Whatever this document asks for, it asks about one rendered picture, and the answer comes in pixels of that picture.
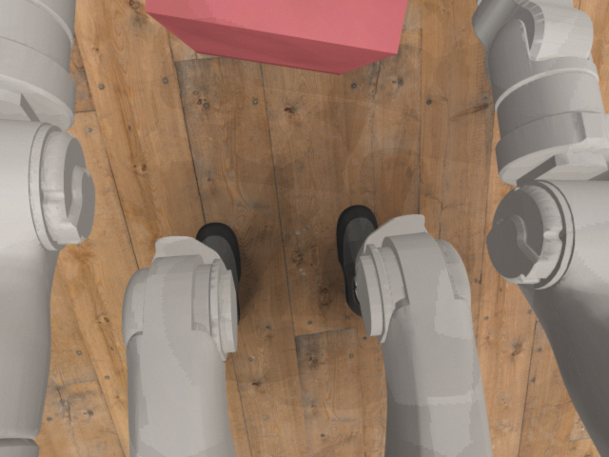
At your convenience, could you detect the right robot shin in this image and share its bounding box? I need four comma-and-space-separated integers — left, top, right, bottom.
354, 214, 471, 308

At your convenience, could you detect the robot left upper arm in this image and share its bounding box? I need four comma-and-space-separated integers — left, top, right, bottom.
0, 119, 95, 457

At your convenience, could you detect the robot right upper arm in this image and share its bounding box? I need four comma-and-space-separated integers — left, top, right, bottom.
486, 180, 609, 457

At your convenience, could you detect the robot left forearm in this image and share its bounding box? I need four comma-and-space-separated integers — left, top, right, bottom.
0, 0, 76, 131

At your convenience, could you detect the robot left foot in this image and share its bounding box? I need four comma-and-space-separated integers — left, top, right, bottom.
196, 223, 241, 324

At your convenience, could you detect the carton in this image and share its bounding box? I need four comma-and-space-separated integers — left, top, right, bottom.
146, 0, 407, 75

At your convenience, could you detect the robot right forearm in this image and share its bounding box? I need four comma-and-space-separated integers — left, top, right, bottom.
472, 0, 609, 187

